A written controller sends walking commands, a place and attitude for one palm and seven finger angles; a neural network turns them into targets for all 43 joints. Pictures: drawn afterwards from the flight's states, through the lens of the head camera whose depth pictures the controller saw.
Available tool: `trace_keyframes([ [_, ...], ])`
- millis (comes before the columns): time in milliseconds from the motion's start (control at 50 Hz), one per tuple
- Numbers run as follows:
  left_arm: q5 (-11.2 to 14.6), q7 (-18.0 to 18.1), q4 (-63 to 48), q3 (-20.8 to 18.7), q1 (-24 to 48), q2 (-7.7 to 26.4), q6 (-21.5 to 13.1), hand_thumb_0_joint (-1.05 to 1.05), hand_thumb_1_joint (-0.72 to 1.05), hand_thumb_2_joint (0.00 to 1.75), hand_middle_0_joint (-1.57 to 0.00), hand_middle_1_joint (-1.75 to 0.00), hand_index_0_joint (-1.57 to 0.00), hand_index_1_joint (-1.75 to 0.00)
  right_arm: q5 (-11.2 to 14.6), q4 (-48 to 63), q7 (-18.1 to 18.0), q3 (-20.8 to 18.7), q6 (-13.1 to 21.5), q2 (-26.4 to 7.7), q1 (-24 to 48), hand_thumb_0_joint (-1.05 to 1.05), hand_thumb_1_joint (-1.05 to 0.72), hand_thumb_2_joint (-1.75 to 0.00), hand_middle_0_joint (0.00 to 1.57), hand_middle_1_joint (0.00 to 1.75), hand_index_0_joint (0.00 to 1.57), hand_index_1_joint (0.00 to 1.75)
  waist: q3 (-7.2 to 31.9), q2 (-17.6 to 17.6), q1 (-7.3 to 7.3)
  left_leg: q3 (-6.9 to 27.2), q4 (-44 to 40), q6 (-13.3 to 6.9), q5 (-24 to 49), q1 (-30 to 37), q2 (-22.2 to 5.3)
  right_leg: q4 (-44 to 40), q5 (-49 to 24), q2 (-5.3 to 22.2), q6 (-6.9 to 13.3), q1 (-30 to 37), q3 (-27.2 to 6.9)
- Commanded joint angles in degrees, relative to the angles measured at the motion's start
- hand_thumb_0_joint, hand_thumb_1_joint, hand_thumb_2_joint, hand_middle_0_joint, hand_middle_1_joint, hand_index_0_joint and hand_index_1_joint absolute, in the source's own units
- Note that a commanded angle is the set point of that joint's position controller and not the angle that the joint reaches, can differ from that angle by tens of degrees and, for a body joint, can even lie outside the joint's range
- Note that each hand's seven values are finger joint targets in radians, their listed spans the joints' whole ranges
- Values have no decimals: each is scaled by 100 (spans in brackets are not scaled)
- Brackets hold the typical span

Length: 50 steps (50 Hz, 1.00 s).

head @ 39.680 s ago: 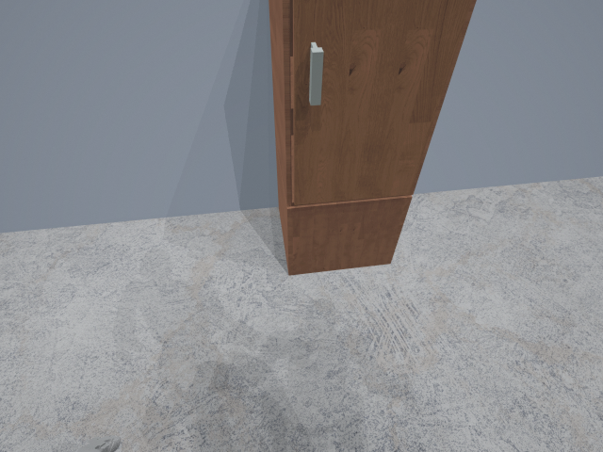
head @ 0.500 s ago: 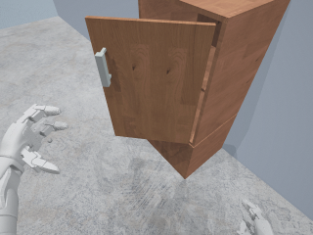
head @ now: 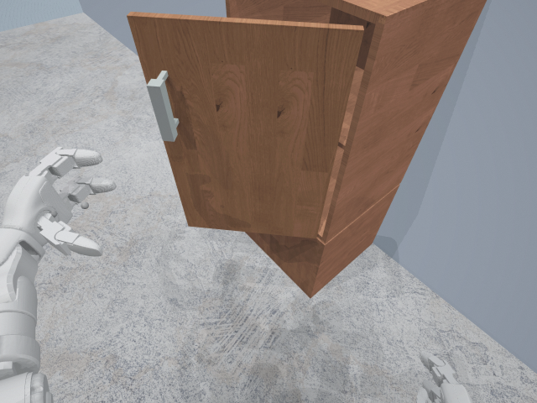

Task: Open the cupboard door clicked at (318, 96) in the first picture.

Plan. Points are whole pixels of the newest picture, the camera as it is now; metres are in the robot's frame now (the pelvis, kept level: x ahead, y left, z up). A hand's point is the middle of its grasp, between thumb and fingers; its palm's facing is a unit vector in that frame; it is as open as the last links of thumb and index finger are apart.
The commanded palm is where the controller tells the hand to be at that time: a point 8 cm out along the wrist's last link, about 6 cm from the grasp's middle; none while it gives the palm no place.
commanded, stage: move the hooked fingers beside the handle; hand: left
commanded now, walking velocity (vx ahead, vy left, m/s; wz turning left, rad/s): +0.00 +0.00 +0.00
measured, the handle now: (166, 106) +0.61 +0.24 +0.11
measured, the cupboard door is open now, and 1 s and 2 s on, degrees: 43 43 43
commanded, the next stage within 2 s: none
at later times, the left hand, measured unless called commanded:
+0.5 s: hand (105, 165) +0.43 +0.29 +0.12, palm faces -0.03 -1.00 +0.03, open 14.0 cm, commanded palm +0.41 +0.33 +0.12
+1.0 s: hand (117, 131) +0.51 +0.30 +0.12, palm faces -0.03 -1.00 +0.03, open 14.0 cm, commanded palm +0.51 +0.34 +0.11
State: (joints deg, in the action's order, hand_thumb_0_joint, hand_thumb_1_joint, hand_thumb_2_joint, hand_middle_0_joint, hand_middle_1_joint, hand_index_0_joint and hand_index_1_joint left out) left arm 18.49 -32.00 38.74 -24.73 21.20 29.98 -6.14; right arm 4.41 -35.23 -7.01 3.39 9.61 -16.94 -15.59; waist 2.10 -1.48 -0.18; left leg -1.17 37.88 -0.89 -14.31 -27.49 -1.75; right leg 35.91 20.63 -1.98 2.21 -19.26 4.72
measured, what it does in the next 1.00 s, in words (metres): stands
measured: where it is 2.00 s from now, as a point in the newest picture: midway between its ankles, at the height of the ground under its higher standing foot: outside the picture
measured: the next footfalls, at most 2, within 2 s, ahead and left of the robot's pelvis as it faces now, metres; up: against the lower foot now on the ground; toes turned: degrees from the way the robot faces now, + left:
none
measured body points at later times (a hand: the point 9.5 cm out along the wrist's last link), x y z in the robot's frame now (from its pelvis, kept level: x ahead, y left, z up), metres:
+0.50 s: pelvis +0.00 +0.02 -0.01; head +0.06 +0.04 +0.44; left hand +0.42 +0.34 +0.12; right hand +0.08 -0.25 -0.11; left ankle +0.05 +0.11 -0.72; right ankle -0.02 -0.09 -0.72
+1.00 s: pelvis +0.01 +0.03 -0.02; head +0.12 +0.05 +0.42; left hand +0.50 +0.35 +0.12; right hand -0.01 -0.26 -0.11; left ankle +0.05 +0.11 -0.72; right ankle -0.02 -0.09 -0.72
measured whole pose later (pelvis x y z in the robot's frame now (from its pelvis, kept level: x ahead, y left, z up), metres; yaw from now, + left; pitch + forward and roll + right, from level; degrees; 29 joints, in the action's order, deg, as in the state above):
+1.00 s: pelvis +0.01 +0.03 -0.02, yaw -2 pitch +16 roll -4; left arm 7.5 -31.2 74.7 -28.2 57.1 46.8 -13.9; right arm 2.0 -37.1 -5.2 2.9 -1.8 -18.3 -24.7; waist 3.5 -0.3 -9.4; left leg -1.9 47.1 -2.7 -18.0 -45.7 -2.9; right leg 42.3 22.3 -2.7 0.6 -36.5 3.7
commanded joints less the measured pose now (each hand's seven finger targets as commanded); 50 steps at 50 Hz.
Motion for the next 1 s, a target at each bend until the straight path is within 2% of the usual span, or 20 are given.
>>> trace_keyframes([
  [0, 101, 9, -896, -395, 2273, 1835, -486, 0, -50, 30, -30, -120, -30, -120, 3, 757, 2, -373, 169, -846, 66, 0, -90, -90, 20, 30, 20, 30, 1513, -324, -75, 244, -241, -170, 796, 1398, 211, -536, -1453, 49, -126, -412, -449],
  [80, 17, 69, -753, -404, 2478, 1857, -602, 0, -50, 30, -30, -120, -30, -120, -21, 771, 69, -418, 84, -891, -88, 0, -90, -90, 20, 30, 20, 30, 1729, -465, -82, 312, -244, -154, 879, 1563, 177, -439, -1458, 1, -91, -574, -352],
  [180, -54, 135, -399, -539, 2617, 2037, -627, 0, -50, 30, -30, -120, -30, -120, -36, 730, 97, -454, -69, -956, -260, 0, -90, -90, 20, 30, 20, 30, 1697, -286, -125, 342, -242, -156, 875, 1475, 134, -378, -1397, -37, -85, -704, -298],
  [280, -187, 207, -351, -289, 3397, 1931, -767, 0, -50, 30, -30, -120, -30, -120, -66, 648, 108, -474, -170, -972, -411, 0, -90, -90, 20, 30, 20, 30, 1838, -679, -270, 452, -214, -114, 900, 1745, 84, -344, -1173, -63, -55, -1049, -245],
  [300, -168, 220, -261, -187, 3492, 1836, -794, 0, -50, 30, -30, -120, -30, -120, -68, 652, 96, -461, -192, -963, -445, 0, -90, -90, 20, 30, 20, 30, 1816, -430, -325, 449, -176, -150, 932, 1718, 86, -341, -1188, -88, -48, -1057, -235],
  [320, -201, 248, -109, -320, 3633, 2027, -819, 0, -50, 30, -30, -120, -30, -120, -76, 581, 90, -479, -217, -1003, -476, 0, -90, -90, 20, 30, 20, 30, 1816, -518, -331, 472, -184, -132, 826, 1700, 64, -353, -1104, -75, -62, -1138, -253],
  [380, -310, 249, 485, -173, 4008, 1978, -831, 0, -50, 30, -30, -120, -30, -120, -95, 481, 92, -454, -289, -1025, -584, 0, -90, -90, 20, 30, 20, 30, 1666, -492, -431, 514, -180, -126, 636, 1569, 51, -336, -915, -59, -63, -1336, -234],
  [420, -374, 263, 783, -288, 4246, 2219, -907, 0, -50, 30, -30, -120, -30, -120, -108, 419, 73, -455, -343, -1059, -665, 0, -90, -90, 20, 30, 20, 30, 1767, -424, -439, 491, -106, -143, 749, 1485, 55, -294, -1033, -53, -64, -1292, -265],
  [440, -412, 257, 770, -183, 4389, 2146, -959, 0, -50, 30, -30, -120, -30, -120, -119, 424, 88, -452, -359, -1047, -688, 0, -90, -90, 20, 30, 20, 30, 1842, -626, -446, 521, -96, -114, 800, 1572, 50, -246, -1024, -48, -57, -1365, -246],
  [480, -463, 262, 924, -179, 4451, 2159, -1038, 0, -50, 30, -30, -120, -30, -120, -143, 404, 114, -471, -401, -1069, -776, 0, -90, -90, 20, 30, 20, 30, 2023, -544, -469, 583, -57, -102, 886, 1696, 19, -206, -1002, -63, -59, -1469, -229],
  [580, -599, 222, 1539, -297, 4944, 2563, -1113, 0, -50, 30, -30, -120, -30, -120, -162, 311, 112, -464, -553, -1136, -949, 0, -90, -90, 20, 30, 20, 30, 1949, -551, -597, 558, 69, -119, 806, 1382, -1, -125, -961, -63, -87, -1663, -254],
  [600, -568, 223, 1630, -279, 5064, 2539, -1131, 0, -50, 30, -30, -120, -30, -120, -165, 316, 102, -455, -579, -1125, -993, 0, -90, -90, 20, 30, 20, 30, 1964, -348, -637, 517, 131, -167, 850, 1273, 25, -120, -1022, -86, -91, -1592, -276],
  [620, -621, 219, 1688, -409, 5184, 2773, -1148, 0, -50, 30, -30, -120, -30, -120, -171, 290, 100, -468, -603, -1165, -1035, 0, -90, -90, 20, 30, 20, 30, 2096, -436, -628, 525, 159, -150, 892, 1275, 7, -87, -1077, -79, -105, -1584, -298],
  [680, -702, 187, 1688, -380, 5323, 2794, -1225, 0, -50, 30, -30, -120, -30, -120, -202, 270, 129, -497, -671, -1167, -1161, 0, -90, -90, 20, 30, 20, 30, 2394, -734, -655, 570, 254, -113, 1103, 1534, -15, -6, -1107, -97, -98, -1771, -272],
  [700, -658, 163, 1757, -441, 5335, 2856, -1251, 0, -50, 30, -30, -120, -30, -120, -210, 258, 124, -488, -702, -1174, -1222, 0, -90, -90, 20, 30, 20, 30, 2442, -620, -669, 545, 314, -137, 1245, 1467, 0, 19, -1230, -120, -84, -1695, -276],
  [780, -792, 106, 2256, -421, 5562, 3079, -1113, 0, -50, 30, -30, -120, -30, -120, -194, 199, 116, -483, -853, -1231, -1366, 0, -90, -90, 20, 30, 20, 30, 2127, -531, -790, 536, 374, -166, 986, 1082, -22, 11, -1059, -123, -133, -1936, -288],
  [820, -865, 129, 2310, -536, 5847, 3385, -1109, 0, -50, 30, -30, -120, -30, -120, -200, 182, 90, -469, -910, -1259, -1447, 0, -90, -90, 20, 30, 20, 30, 2251, -606, -837, 530, 438, -180, 1035, 1010, -20, 51, -1103, -128, -141, -1933, -311],
  [860, -939, 125, 2207, -471, 6041, 3385, -1151, 0, -50, 30, -30, -120, -30, -120, -228, 159, 104, -477, -945, -1246, -1538, 0, -90, -90, 20, 30, 20, 30, 2453, -978, -864, 568, 508, -147, 1180, 1232, -34, 89, -1097, -139, -127, -2101, -301],
  [920, -946, 97, 2207, -573, 6194, 3548, -1223, 0, -50, 30, -30, -120, -30, -120, -257, 129, 111, -485, -1035, -1264, -1669, 0, -90, -90, 20, 30, 20, 30, 2751, -981, -909, 596, 626, -140, 1505, 1393, -68, 146, -1271, -182, -127, -2135, -289],
  [980, -1033, 54, 2670, -549, 6237, 3675, -1063, 0, -50, 30, -30, -120, -30, -120, -248, 98, 101, -451, -1120, -1288, -1760, 0, -90, -90, 20, 30, 20, 30, 2438, -859, -999, 566, 677, -179, 1265, 1000, -62, 123, -1139, -184, -156, -2247, -300],
])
